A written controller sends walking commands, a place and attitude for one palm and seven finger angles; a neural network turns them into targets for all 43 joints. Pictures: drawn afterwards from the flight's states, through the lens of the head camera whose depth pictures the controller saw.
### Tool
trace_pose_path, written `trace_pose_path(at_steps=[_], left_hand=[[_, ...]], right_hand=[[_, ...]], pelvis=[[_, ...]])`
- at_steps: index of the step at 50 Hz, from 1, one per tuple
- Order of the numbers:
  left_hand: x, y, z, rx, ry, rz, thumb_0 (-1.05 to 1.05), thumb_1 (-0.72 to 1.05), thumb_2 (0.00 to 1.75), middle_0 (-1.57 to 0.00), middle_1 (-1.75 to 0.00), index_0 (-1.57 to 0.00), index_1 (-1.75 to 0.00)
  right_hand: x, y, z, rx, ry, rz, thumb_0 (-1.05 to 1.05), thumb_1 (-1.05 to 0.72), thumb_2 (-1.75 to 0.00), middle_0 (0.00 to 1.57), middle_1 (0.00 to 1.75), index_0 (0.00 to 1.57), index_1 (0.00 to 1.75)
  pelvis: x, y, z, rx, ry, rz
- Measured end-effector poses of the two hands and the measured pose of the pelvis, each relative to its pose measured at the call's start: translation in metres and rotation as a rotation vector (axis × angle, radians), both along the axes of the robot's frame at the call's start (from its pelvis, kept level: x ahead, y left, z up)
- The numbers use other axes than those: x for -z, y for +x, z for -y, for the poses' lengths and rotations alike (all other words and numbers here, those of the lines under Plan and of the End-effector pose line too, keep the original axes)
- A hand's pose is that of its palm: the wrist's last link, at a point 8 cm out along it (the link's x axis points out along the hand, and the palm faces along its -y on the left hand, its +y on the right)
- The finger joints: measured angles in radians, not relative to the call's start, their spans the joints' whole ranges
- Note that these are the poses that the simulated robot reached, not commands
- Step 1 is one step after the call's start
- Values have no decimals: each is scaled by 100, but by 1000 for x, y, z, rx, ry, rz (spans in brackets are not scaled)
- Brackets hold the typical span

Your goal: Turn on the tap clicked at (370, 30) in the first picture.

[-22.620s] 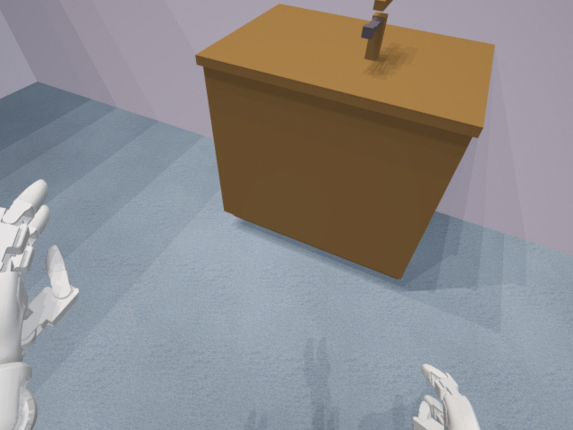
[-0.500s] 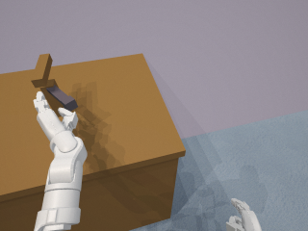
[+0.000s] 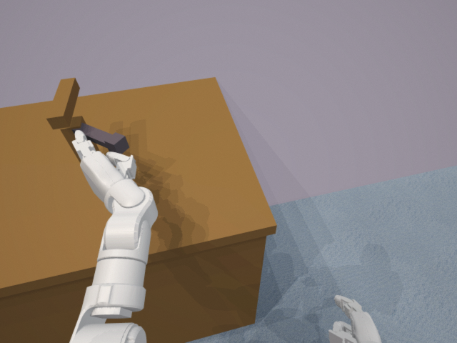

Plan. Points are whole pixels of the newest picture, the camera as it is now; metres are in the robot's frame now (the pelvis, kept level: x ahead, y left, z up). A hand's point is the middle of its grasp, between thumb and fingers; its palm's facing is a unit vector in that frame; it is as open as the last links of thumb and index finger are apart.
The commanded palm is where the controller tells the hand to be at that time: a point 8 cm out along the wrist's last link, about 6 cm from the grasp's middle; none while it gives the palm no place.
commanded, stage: push the lever round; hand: left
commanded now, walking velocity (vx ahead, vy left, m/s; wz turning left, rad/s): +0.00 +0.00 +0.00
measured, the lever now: (117, 144) +0.41 +0.25 +0.15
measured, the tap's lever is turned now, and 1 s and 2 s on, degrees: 48 70 75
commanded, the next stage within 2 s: lift the hand up off the lever in 0.96 s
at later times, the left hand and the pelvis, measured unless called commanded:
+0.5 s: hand (137, 157) +0.39 +0.21 +0.14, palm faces +0.82 -0.56 -0.07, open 7.7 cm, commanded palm +0.34 +0.22 +0.14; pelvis -0.01 -0.01 +0.00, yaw +0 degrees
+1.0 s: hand (144, 142) +0.42 +0.20 +0.14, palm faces +0.83 -0.55 -0.09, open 7.9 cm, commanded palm +0.37 +0.22 +0.14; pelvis -0.01 -0.01 +0.00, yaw -1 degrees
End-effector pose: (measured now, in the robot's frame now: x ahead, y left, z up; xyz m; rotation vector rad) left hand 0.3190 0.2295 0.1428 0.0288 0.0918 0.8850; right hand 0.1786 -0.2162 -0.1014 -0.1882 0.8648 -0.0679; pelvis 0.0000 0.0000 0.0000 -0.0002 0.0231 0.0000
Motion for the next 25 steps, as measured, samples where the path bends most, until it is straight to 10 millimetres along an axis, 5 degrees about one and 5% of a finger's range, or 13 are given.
trace_pose_path(at_steps=[25], left_hand=[[0,11,10,-88,-18,-16,2,92,91,-15,-15,-15,-15]], right_hand=[[7,-25,21,27,-1,-43,1,-91,-90,20,29,20,30]], pelvis=[[2,-6,8,2,4,-22]])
